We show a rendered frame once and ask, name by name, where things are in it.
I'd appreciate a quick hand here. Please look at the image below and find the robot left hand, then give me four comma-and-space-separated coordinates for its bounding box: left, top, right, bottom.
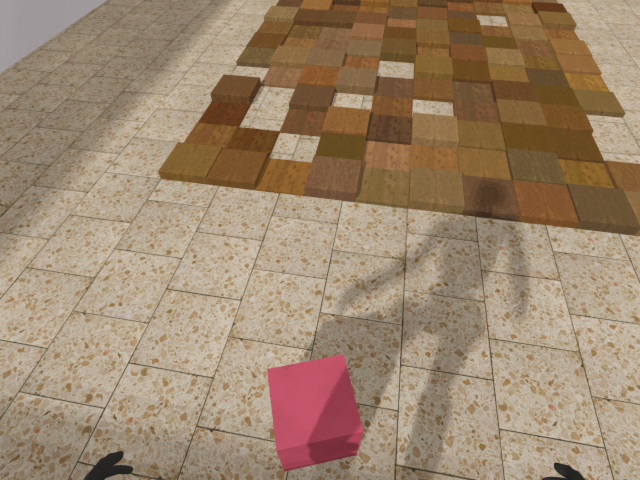
84, 451, 133, 480

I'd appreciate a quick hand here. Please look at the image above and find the carton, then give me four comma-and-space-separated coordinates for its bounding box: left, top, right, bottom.
267, 354, 363, 472

